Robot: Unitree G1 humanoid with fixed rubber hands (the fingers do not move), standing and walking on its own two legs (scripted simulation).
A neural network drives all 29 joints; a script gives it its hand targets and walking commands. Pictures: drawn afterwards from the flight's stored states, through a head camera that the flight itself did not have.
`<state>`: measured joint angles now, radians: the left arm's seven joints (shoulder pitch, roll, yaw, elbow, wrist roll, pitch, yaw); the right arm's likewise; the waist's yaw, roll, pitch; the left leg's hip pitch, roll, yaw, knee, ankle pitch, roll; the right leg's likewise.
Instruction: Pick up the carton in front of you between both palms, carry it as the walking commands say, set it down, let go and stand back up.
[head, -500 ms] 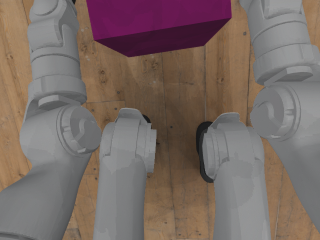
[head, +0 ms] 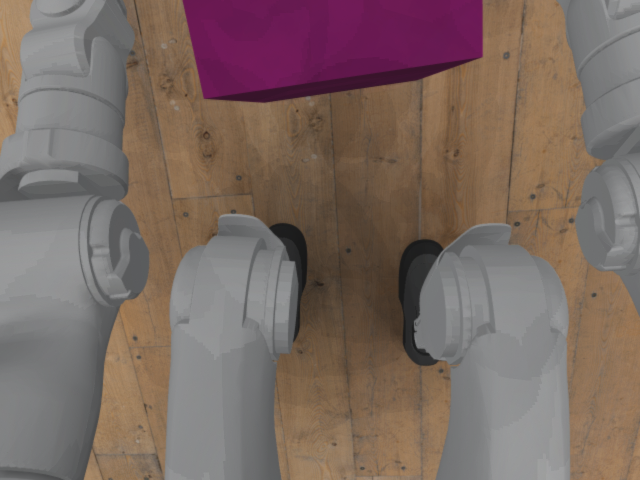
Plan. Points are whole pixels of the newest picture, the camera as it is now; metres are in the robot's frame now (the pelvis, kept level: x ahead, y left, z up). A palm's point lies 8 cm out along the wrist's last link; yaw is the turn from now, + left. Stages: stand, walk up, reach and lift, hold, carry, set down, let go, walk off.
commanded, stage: set down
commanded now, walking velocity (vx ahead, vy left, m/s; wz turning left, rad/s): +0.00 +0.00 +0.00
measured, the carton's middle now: out of the picture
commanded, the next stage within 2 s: let go in 1.00 s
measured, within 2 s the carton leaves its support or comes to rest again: neither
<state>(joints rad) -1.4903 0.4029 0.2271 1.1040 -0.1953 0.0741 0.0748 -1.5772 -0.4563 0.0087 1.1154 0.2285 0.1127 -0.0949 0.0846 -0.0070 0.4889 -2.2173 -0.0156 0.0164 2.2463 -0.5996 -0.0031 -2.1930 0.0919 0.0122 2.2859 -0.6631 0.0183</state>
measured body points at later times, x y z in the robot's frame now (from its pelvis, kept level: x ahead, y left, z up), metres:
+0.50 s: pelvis +0.00 +0.00 +0.11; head +0.35 +0.02 +0.39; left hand +0.55 +0.25 +0.00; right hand +0.61 -0.14 +0.00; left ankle +0.11 +0.12 -0.32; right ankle +0.09 -0.11 -0.32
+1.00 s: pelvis +0.03 +0.00 +0.25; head +0.35 +0.02 +0.56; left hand +0.55 +0.26 +0.15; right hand +0.61 -0.14 +0.15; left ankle +0.11 +0.12 -0.32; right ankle +0.09 -0.11 -0.32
